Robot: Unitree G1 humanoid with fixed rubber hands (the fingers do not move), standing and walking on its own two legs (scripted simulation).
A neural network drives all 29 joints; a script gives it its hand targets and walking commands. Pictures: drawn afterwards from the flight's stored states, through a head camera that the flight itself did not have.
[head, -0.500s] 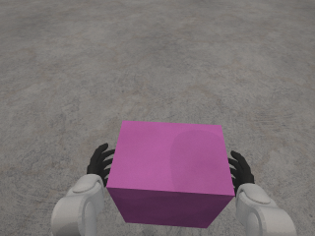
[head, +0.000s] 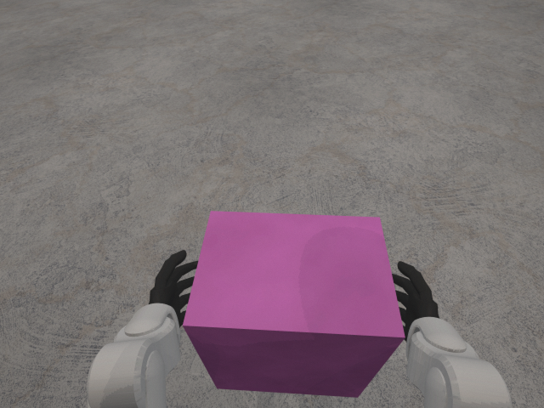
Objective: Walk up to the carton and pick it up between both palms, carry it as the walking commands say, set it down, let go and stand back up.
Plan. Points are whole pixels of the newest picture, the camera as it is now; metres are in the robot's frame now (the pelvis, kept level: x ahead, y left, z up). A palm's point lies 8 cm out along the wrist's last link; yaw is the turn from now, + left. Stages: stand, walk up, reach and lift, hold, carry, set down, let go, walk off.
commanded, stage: carry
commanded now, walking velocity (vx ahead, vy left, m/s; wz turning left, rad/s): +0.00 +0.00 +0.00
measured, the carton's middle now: (290, 311) +0.27 +0.00 +0.03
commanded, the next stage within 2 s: none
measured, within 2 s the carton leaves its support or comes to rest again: neither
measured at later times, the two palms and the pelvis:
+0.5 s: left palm (177, 365) +0.18 +0.13 +0.09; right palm (461, 385) +0.17 -0.18 +0.09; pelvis -0.05 -0.02 -0.01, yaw -1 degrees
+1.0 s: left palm (110, 395) +0.15 +0.20 +0.07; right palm out of the picture +0.14 -0.11 +0.09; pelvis -0.08 +0.04 -0.01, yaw -1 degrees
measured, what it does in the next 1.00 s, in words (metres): steps on the spot: left foot, then right foot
